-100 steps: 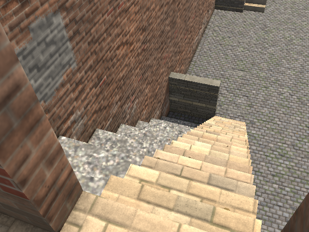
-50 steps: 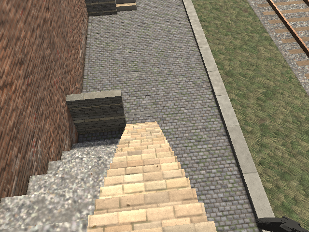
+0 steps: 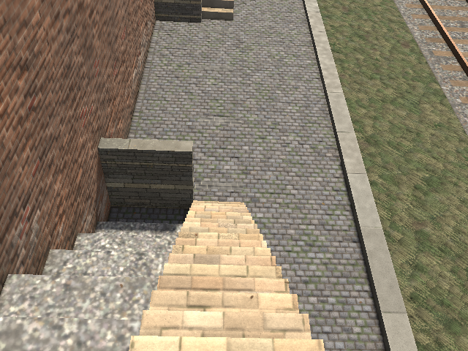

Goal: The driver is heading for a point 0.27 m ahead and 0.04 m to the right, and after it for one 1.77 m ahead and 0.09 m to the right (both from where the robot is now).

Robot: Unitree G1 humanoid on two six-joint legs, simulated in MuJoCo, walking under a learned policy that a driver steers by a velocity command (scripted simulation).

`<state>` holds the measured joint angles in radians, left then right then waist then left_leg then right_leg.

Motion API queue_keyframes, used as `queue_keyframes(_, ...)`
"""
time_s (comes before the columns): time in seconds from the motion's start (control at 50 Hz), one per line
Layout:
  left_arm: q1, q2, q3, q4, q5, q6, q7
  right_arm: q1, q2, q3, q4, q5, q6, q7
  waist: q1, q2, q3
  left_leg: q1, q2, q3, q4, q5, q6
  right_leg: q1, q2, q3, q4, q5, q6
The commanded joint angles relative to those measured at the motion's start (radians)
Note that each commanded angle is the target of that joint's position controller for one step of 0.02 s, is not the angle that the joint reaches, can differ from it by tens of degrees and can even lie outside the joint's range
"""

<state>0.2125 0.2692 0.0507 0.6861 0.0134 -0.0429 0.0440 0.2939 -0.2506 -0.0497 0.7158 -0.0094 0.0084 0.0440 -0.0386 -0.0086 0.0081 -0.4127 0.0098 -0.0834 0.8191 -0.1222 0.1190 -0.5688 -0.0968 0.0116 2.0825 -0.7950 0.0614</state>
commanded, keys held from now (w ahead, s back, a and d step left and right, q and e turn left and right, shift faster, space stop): w+q+shift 0.04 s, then w+shift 0.32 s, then w+e+shift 0.56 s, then w+shift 0.08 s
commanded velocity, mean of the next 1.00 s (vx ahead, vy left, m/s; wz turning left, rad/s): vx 1.00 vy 0.00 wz -0.19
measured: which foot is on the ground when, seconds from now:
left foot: down 0.00-0.36, up 0.38-0.64, down 0.66-1.00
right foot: up 0.00-0.32, down 0.34-0.72, up 0.74-0.94, down 0.96-1.00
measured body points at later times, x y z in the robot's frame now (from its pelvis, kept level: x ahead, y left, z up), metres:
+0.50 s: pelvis +0.24 -0.01 -0.25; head +0.24 +0.00 +0.20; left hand +0.16 +0.26 -0.38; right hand +0.55 -0.16 -0.26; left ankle +0.24 +0.15 -0.74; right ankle +0.26 -0.16 -0.96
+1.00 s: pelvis +0.41 +0.03 -0.35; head +0.41 -0.02 +0.10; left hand +0.67 +0.28 -0.37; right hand +0.46 -0.30 -0.46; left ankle +0.40 +0.25 -0.95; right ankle +0.46 -0.06 -0.99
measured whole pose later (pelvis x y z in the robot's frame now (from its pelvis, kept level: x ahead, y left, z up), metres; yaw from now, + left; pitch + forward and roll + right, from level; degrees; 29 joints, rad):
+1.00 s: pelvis +0.41 +0.03 -0.35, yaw -17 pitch +0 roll +2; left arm 0.18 0.40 0.06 0.55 -0.02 0.00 0.03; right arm 0.23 -0.39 -0.09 0.64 0.03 -0.01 -0.01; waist 0.00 0.08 0.03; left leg -0.50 0.15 -0.06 1.35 -0.68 -0.09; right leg -0.70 0.02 -0.05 1.15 0.40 -0.14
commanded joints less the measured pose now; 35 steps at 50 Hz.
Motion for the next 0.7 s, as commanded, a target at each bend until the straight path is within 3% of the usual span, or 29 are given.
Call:
queue_keyframes(0.02,-0.255,-0.020,-0.022,-0.313,-0.055,-0.042,-0.006,0.248,-0.120,-0.021,0.035,-0.029,-0.013,-0.013,-0.056,0.345,-0.116,0.472,0.139,-0.526,-0.226,0.460,0.256,-0.691,0.091,0.107,-0.039,0.044,-0.048)
queue_keyframes(0.04,-0.330,-0.018,-0.020,-0.311,-0.041,-0.027,0.003,0.107,-0.113,-0.016,-0.024,-0.024,-0.020,-0.010,-0.007,0.014,-0.086,0.281,0.144,-0.575,-0.224,0.384,0.234,-0.588,0.051,0.093,-0.122,0.067,-0.053)
queue_keyframes(0.06,-0.297,-0.092,-0.037,-0.322,-0.060,-0.025,-0.017,0.022,-0.076,0.006,-0.036,-0.009,-0.045,-0.015,0.093,0.016,-0.123,0.225,0.221,-0.638,-0.120,0.360,0.235,-0.642,0.032,0.194,-0.386,0.358,-0.035)
queue_keyframes(0.1,-0.188,-0.084,-0.060,-0.261,0.000,0.031,-0.027,-0.185,0.017,0.058,-0.121,0.016,-0.012,-0.091,0.152,-0.091,-0.112,-0.089,0.096,-0.446,-0.056,0.235,0.151,-0.207,0.044,0.138,-0.944,0.859,0.039)
queue_keyframes(0.12,-0.090,-0.074,-0.047,-0.194,0.006,0.028,-0.043,-0.194,-0.028,0.055,-0.118,-0.014,-0.019,-0.095,0.157,-0.033,-0.202,-0.174,0.071,-0.438,-0.023,0.292,0.157,0.058,0.088,0.110,-0.791,1.067,0.036)
queue_keyframes(0.14,-0.062,0.032,-0.002,-0.168,-0.030,0.018,-0.062,-0.167,-0.090,0.029,-0.118,0.014,-0.039,-0.110,0.142,0.028,-0.201,-0.099,0.062,-0.457,0.082,0.099,0.151,-0.004,0.074,0.196,-0.842,1.274,0.024)
queue_keyframes(0.16,-0.110,0.064,0.001,-0.189,-0.030,0.017,-0.065,-0.159,-0.074,0.041,-0.139,0.018,-0.042,-0.117,0.117,0.069,-0.147,-0.050,0.044,-0.446,0.113,0.081,0.145,-0.087,0.087,0.203,-0.902,1.252,0.020)
queue_keyframes(0.2,-0.268,0.039,-0.028,-0.283,0.005,0.023,-0.064,-0.106,-0.025,0.043,-0.145,0.057,-0.032,-0.146,0.033,0.018,0.015,-0.157,-0.089,-0.322,0.113,-0.210,0.086,0.058,0.065,0.173,-1.455,1.374,-0.001)
queue_keyframes(0.24,-0.299,0.013,-0.021,-0.290,-0.004,0.018,-0.083,-0.034,-0.028,0.030,-0.086,0.018,-0.009,-0.146,-0.039,0.067,0.020,-0.152,-0.091,-0.353,0.164,-0.248,0.115,0.168,0.061,0.148,-1.553,1.442,-0.016)
queue_keyframes(0.26,-0.166,0.038,-0.007,-0.233,-0.006,0.025,-0.098,-0.112,-0.065,0.021,-0.104,0.010,0.002,-0.132,0.029,0.139,-0.006,-0.160,-0.052,-0.395,0.271,-0.197,0.134,0.202,0.031,0.191,-1.427,1.413,-0.052)
queue_keyframes(0.3,-0.074,0.096,0.012,-0.188,-0.017,0.021,-0.113,-0.171,-0.100,0.007,-0.150,0.021,0.020,-0.108,0.075,0.139,-0.022,-0.075,-0.046,-0.417,0.368,0.037,0.110,0.218,0.034,0.138,-1.401,1.197,-0.098)
queue_keyframes(0.32,0.042,0.130,0.031,-0.145,-0.024,0.016,-0.115,-0.255,-0.118,0.002,-0.187,0.014,0.022,-0.098,0.147,0.141,-0.046,-0.095,-0.040,-0.459,0.452,0.091,0.086,0.334,-0.002,0.130,-1.443,1.161,-0.121)
queue_keyframes(0.34,0.237,0.179,0.049,-0.068,-0.010,0.007,-0.114,-0.331,-0.080,0.006,-0.199,0.031,0.012,-0.095,0.233,0.113,-0.080,-0.224,-0.049,-0.437,0.720,0.146,0.033,0.540,-0.054,0.156,-1.477,1.184,-0.154)
queue_keyframes(0.36,0.422,0.147,0.032,-0.006,-0.011,0.002,-0.108,-0.335,-0.040,0.017,-0.214,0.039,0.005,-0.088,0.334,-0.154,-0.035,-0.274,-0.199,-0.168,1.294,-0.103,-0.073,0.630,-0.099,0.117,-1.755,1.432,-0.187)
queue_keyframes(0.38,0.263,0.129,0.002,-0.016,-0.033,-0.003,-0.148,-0.115,0.089,0.036,-0.216,0.031,0.002,-0.090,0.086,-0.598,0.018,-0.699,-0.327,-0.100,1.532,-0.903,-0.144,0.788,-0.105,0.342,-1.406,1.909,-0.320)
queue_keyframes(0.4,0.236,0.131,0.001,-0.026,-0.060,0.002,-0.157,-0.090,0.049,0.036,-0.242,0.016,-0.012,-0.092,0.073,-0.574,0.005,-0.858,-0.261,-0.104,1.543,-0.973,-0.168,0.841,-0.142,0.407,-1.385,1.888,-0.388)
queue_keyframes(0.42,0.307,0.084,0.000,-0.005,-0.041,-0.005,-0.141,-0.221,0.012,0.033,-0.283,0.041,-0.033,-0.083,0.126,-0.306,-0.034,-0.871,-0.178,-0.158,1.335,-0.845,-0.143,0.788,-0.164,0.441,-1.404,1.526,-0.372)
queue_keyframes(0.44,0.302,0.103,-0.002,0.027,-0.041,-0.012,-0.138,-0.260,0.024,0.034,-0.301,0.033,-0.029,-0.081,0.082,-0.058,-0.065,-0.793,-0.115,-0.100,1.273,-0.819,-0.135,0.684,-0.153,0.518,-1.461,1.304,-0.359)
queue_keyframes(0.46,0.196,0.241,0.032,0.023,-0.070,-0.008,-0.131,-0.277,0.049,0.052,-0.369,0.069,-0.038,-0.069,0.019,-0.072,-0.047,-0.893,-0.024,-0.099,1.168,-0.734,-0.159,0.616,-0.301,0.827,-1.553,1.153,-0.460)
queue_keyframes(0.48,0.140,0.234,0.029,-0.010,-0.032,-0.012,-0.081,-0.384,0.043,0.055,-0.395,0.080,-0.036,-0.050,0.025,-0.003,-0.001,-0.946,0.083,-0.264,0.895,-0.432,-0.152,0.474,-0.326,0.903,-1.542,0.731,-0.386)
queue_keyframes(0.5,0.069,0.180,0.005,-0.052,-0.011,-0.011,-0.059,-0.420,0.028,0.048,-0.400,0.075,-0.026,-0.034,0.031,0.070,-0.010,-0.814,0.079,-0.196,0.794,-0.311,-0.176,0.370,-0.241,0.848,-1.524,0.636,-0.348)
queue_keyframes(0.52,-0.037,0.133,-0.032,-0.102,-0.023,0.007,-0.012,-0.316,0.047,0.066,-0.371,0.030,0.009,-0.032,-0.016,0.135,-0.025,-0.450,0.098,-0.201,0.512,0.102,-0.200,0.100,-0.144,0.712,-1.525,0.571,-0.272)
queue_keyframes(0.54,-0.106,0.145,-0.019,-0.122,-0.058,0.026,0.002,-0.258,0.045,0.060,-0.347,-0.002,0.016,-0.035,-0.011,0.142,-0.026,-0.132,0.044,-0.088,0.328,0.215,-0.211,-0.104,-0.047,0.558,-1.519,0.578,-0.251)
queue_keyframes(0.56,-0.104,0.204,-0.009,-0.111,-0.022,0.014,-0.009,-0.180,0.012,0.037,-0.302,0.010,0.004,-0.031,-0.024,0.060,-0.053,0.166,-0.028,0.025,0.569,0.349,-0.233,-0.303,-0.062,0.554,-1.588,0.691,-0.270)
queue_keyframes(0.58,-0.182,0.231,-0.003,-0.136,-0.027,0.013,-0.019,-0.128,-0.016,0.027,-0.321,0.015,-0.004,-0.034,-0.068,-0.035,-0.046,0.222,-0.027,0.039,0.536,0.227,-0.227,-0.295,-0.027,0.510,-1.594,0.746,-0.269)
queue_keyframes(0.6,-0.113,0.211,0.015,-0.125,-0.075,-0.002,-0.003,-0.175,-0.119,-0.019,-0.329,0.034,-0.015,-0.031,0.008,-0.103,-0.034,-0.027,0.033,-0.127,0.368,0.412,-0.201,-0.022,0.019,0.542,-1.381,0.441,-0.260)
queue_keyframes(0.64,0.013,0.135,0.025,-0.109,-0.090,0.011,0.014,-0.405,-0.100,-0.010,-0.398,0.020,-0.051,-0.009,0.147,-0.131,0.007,-0.242,0.031,-0.154,-0.035,0.289,-0.206,0.319,0.071,0.515,-1.267,0.421,-0.261)
queue_keyframes(0.68,0.005,0.119,0.035,-0.080,-0.073,0.062,0.029,-0.326,-0.071,-0.016,-0.362,0.039,-0.108,0.029,0.089,-0.154,-0.065,0.010,0.000,-0.107,-0.139,0.266,-0.174,0.248,0.081,0.527,-1.131,0.608,-0.252)
queue_keyframes(0.7,0.165,0.002,-0.007,-0.073,-0.081,0.094,0.017,-0.332,-0.114,-0.010,-0.341,0.003,-0.108,0.036,0.157,0.115,-0.106,0.184,0.096,-0.198,-0.324,0.107,-0.128,-0.025,0.242,0.287,-0.988,0.332,-0.137)
Velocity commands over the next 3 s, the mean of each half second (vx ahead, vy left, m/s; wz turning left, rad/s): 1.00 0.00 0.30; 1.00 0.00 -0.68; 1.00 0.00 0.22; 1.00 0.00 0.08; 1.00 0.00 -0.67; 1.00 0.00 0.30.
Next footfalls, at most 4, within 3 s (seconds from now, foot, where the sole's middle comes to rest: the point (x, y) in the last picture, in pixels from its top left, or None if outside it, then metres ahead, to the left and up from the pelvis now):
0.34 right None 0.29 -0.15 -0.99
0.66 left None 0.43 0.24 -0.99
0.96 right None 0.45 -0.07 -1.05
1.12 right None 0.52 -0.11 -1.21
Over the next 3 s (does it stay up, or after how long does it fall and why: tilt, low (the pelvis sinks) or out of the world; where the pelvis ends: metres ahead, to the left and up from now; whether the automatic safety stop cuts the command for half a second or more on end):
stays up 1.38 -0.07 -1.24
